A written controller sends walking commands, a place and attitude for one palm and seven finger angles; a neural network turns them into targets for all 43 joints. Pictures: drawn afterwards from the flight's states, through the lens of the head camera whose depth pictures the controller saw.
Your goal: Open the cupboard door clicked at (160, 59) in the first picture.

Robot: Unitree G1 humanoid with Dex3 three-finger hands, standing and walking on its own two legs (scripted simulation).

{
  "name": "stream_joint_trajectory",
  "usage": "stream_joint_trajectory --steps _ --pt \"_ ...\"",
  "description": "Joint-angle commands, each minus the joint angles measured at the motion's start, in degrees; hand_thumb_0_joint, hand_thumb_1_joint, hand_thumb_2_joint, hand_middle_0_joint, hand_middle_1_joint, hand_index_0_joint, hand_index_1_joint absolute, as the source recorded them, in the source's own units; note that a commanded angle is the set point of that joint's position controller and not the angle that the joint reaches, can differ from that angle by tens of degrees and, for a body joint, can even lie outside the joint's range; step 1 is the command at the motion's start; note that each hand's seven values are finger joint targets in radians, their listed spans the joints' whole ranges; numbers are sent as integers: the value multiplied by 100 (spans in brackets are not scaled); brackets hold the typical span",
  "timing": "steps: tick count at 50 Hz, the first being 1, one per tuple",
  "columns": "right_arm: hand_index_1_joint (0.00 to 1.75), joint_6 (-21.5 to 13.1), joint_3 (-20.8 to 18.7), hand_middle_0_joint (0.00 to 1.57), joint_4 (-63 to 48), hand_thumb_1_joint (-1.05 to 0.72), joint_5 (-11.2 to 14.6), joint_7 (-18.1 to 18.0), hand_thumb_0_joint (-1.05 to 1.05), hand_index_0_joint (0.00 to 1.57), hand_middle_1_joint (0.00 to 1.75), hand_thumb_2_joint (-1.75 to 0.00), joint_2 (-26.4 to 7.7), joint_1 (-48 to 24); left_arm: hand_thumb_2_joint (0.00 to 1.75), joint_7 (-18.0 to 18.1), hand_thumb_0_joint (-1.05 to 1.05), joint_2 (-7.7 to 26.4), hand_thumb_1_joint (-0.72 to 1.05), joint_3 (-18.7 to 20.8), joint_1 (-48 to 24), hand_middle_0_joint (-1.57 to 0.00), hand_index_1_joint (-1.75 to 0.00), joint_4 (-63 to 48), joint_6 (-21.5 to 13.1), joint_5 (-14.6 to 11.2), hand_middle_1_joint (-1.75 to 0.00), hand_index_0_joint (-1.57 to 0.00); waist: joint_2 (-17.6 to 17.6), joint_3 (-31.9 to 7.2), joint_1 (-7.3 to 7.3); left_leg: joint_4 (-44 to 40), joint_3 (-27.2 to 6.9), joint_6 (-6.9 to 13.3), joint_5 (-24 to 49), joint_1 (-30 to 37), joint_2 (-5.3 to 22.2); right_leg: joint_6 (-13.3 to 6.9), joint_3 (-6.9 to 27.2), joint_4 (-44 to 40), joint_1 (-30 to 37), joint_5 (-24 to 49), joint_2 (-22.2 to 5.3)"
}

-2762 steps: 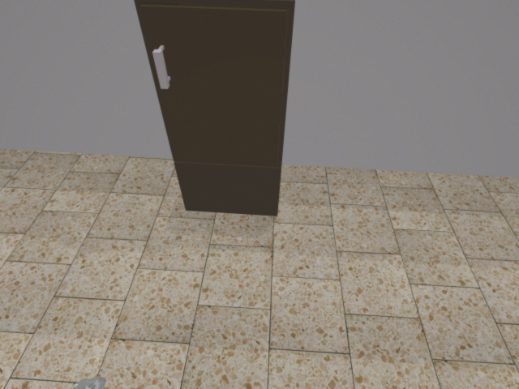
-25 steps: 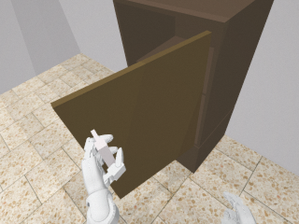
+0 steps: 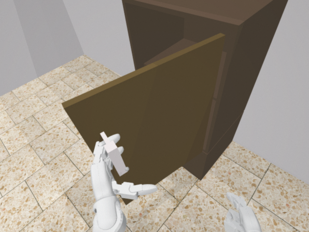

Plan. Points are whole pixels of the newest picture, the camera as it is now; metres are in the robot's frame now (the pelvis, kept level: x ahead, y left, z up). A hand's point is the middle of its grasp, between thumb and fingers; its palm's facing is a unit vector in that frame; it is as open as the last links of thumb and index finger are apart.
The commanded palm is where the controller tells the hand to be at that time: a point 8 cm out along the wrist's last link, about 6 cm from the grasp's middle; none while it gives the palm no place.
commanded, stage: open thumb and fingers to let go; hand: left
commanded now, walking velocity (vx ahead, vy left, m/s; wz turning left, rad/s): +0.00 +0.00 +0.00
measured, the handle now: (113, 153) +0.30 +0.12 +0.07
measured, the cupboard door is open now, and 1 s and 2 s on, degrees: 77 78 78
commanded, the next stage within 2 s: slide the hand sideways off the handle in 0.10 s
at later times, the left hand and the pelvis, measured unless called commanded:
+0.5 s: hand (116, 186) +0.22 +0.10 +0.07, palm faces -0.13 -0.99 +0.08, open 16.1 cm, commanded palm +0.20 +0.15 +0.07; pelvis -0.02 +0.07 +0.00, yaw -3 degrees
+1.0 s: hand (95, 195) +0.20 +0.14 +0.07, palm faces -0.07 -1.00 +0.04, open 15.9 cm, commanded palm +0.16 +0.20 +0.07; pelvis +0.00 +0.10 -0.01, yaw -4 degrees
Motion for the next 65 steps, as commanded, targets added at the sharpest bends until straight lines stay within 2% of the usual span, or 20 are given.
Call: stream_joint_trajectory --steps 1,4,10,11,12,13,14,16,18,19,22,27,31,33,37,46,53,58,60,65 --pt "30 -345 -97 20 -962 -90 -21 -34 0 20 30 -90 -294 -564 30 157 0 -301 -50 154 -606 -18 -45 -1338 -387 85 -45 -18 -977 -913 8 62 101 187 774 88 -95 1070 1420 -1400 999 3558 -930" --pt "30 -372 -83 20 -964 -90 -24 -34 0 20 30 -90 -278 -608 30 243 0 -322 -50 172 -769 -15 -30 -1263 -327 83 -30 -15 -968 -776 -2 81 113 178 689 63 -114 1028 1427 -1513 903 3141 -930" --pt "30 -479 -76 20 -974 -90 -37 -6 0 20 30 -90 -259 -669 30 409 0 -542 -50 11 -949 -15 -30 -1179 -222 157 -30 -15 -924 -786 0 50 143 189 613 228 -101 896 1098 -1475 521 2223 -767" --pt "30 -485 -59 20 -888 -90 36 124 0 20 30 -90 -623 -434 30 -782 0 59 -50 -1219 -1047 -15 -30 -1381 -588 658 -30 -15 -1119 -196 -577 17 205 326 629 229 -98 1102 1120 -1235 126 2730 -701" --pt "30 -483 -133 20 -1013 -90 99 118 0 20 30 -90 -524 -339 30 -1447 0 502 -50 -681 -1152 -15 -30 -1670 -907 397 -30 -15 -1039 -677 -363 82 182 343 674 98 -79 1113 1191 -1073 446 2925 -734" --pt "30 -460 -143 20 -1025 -90 116 89 0 20 30 -90 -551 -358 30 -1876 0 742 -50 -586 -1220 -15 -30 -1770 -1091 292 -30 -15 -794 -927 -294 121 187 345 799 51 -74 1048 1289 -939 693 3219 -760" --pt "30 -474 -149 20 -1098 -90 136 76 0 20 30 -90 -501 -370 30 -2207 0 820 -50 -521 -1151 -15 -30 -1915 -1189 179 -30 -15 -536 -1198 -203 105 221 333 866 160 -70 965 1266 -904 816 3277 -769" --pt "30 -542 -126 20 -1290 -90 221 57 0 20 30 -90 -428 -296 30 -2573 0 615 -50 -477 -833 -15 -30 -2001 -1198 -198 -30 -15 -416 -1276 -147 34 254 308 789 343 -44 870 1158 -998 792 2825 -698" --pt "30 -572 -75 20 -1435 -90 303 33 0 20 30 -90 -413 -334 30 -2561 0 233 -50 -553 -676 -15 -30 -1896 -994 -563 -30 -15 -546 -965 -149 -66 262 284 516 404 -45 801 1023 -1245 553 1924 -602" --pt "30 -587 -63 20 -1466 -90 318 14 0 20 30 -90 -432 -346 30 -2452 0 214 -50 -442 -567 -15 -30 -1660 -888 -672 -30 -15 -922 -621 -171 -104 244 264 245 290 -28 824 983 -1393 343 1313 -573" --pt "30 -582 -52 20 -1526 -90 291 -6 0 20 30 -90 -522 -420 30 -1991 0 272 -50 -194 -649 -15 -30 -1493 -673 -620 -30 -15 -1163 -204 -119 -232 202 284 -135 217 -17 727 739 -1440 -137 132 -434" --pt "30 -518 -82 20 -1666 -90 208 170 0 20 30 -90 -485 -297 30 -1400 0 195 -50 -513 -333 -15 -30 -1853 -722 126 -30 -15 -313 -630 7 -288 95 276 228 505 49 509 260 -639 -451 679 -257" --pt "30 -354 -88 20 -1803 -90 202 265 0 20 30 -90 -473 -254 30 -1206 0 325 -50 -500 98 -15 -30 -2091 -605 337 -30 -15 -317 -785 89 -287 81 241 393 497 91 463 227 -511 -352 853 -203" --pt "30 -297 -76 20 -1863 -90 219 261 0 20 30 -90 -469 -265 30 -1208 0 281 -50 -568 154 -15 -30 -2244 -535 285 -30 -15 -233 -732 77 -347 23 231 398 544 120 446 193 -512 -311 862 -174" --pt "30 -210 -35 20 -1934 -90 245 222 0 20 30 -90 -460 -276 30 -1248 0 260 -50 -588 400 -15 -30 -2455 -432 120 -30 -15 -458 -518 33 -421 -22 229 338 528 145 472 151 -570 -278 855 -134" --pt "30 -158 -36 20 -2044 -90 240 273 0 20 30 -90 -441 -182 30 -1371 0 310 -50 -764 1182 -15 -30 -2924 -495 259 -30 -15 -242 -569 29 -350 -127 168 707 608 202 463 106 -339 -368 1088 -123" --pt "30 -173 -47 20 -2101 -90 232 230 0 20 30 -90 -458 -80 30 -1663 0 701 -50 -378 1893 -15 -30 -3185 -651 101 -30 -15 -448 -544 55 -187 -24 211 798 364 143 477 179 -314 -244 1327 -98" --pt "30 -264 -68 20 -2139 -90 250 167 0 20 30 -90 -494 -14 30 -2014 0 876 -50 -198 2214 -15 -30 -3488 -843 -119 -30 -15 -258 -597 38 -50 49 247 727 223 103 504 255 -297 -278 1335 -117" --pt "30 -343 -81 20 -2132 -90 263 142 0 20 30 -90 -506 13 30 -2221 0 881 -50 -259 2290 -15 -30 -3692 -931 -251 -30 -15 -191 -646 -17 20 60 269 737 207 84 529 265 -290 -302 1385 -134" --pt "30 -420 -126 20 -2117 -90 283 31 0 20 30 -90 -556 50 30 -2596 0 1157 -50 93 2524 -15 -30 -3597 -942 -475 -30 -15 -450 -480 -95 196 90 313 509 -134 53 594 351 -352 -400 1308 -148"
